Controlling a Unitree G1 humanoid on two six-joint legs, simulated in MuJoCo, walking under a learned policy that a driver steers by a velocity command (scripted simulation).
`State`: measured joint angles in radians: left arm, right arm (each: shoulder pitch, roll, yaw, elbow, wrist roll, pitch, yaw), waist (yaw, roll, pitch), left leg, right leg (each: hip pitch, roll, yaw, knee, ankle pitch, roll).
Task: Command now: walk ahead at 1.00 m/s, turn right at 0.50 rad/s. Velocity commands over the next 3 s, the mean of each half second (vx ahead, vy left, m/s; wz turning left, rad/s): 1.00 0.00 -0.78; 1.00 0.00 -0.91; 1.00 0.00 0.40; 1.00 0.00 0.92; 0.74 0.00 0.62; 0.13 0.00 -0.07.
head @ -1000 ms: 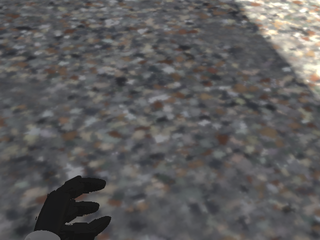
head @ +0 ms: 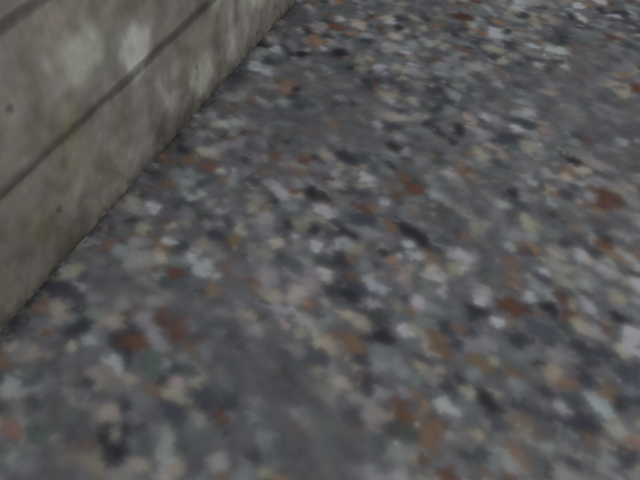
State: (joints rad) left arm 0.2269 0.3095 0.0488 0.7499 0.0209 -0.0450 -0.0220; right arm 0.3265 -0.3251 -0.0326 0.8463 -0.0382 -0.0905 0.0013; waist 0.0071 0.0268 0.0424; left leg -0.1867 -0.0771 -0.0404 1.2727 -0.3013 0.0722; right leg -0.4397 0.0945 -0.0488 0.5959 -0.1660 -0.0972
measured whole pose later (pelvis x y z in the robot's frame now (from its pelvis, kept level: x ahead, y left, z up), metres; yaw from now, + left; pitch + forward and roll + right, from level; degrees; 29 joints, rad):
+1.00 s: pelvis +0.85 -0.25 +0.02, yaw -51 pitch +0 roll -2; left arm 0.44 0.33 0.06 0.83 0.01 -0.04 -0.01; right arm 0.10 -0.24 0.02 0.60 -0.06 -0.06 0.01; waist 0.04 -0.01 0.04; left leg -0.70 0.16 -0.08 0.98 -0.24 -0.06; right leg -0.09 0.23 0.09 0.39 -0.28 -0.18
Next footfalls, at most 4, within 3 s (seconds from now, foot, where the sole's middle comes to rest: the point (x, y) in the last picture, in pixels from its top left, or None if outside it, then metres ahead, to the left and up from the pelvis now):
0.32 left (283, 451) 0.53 0.11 -0.75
0.78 right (443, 331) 0.82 -0.25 -0.75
1.20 left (502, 203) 1.23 -0.46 -0.75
1.62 right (628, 157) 1.42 -0.87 -0.75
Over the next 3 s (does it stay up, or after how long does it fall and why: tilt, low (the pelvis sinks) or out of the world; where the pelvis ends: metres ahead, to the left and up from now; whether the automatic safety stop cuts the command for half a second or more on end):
stays up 2.23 -0.84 0.02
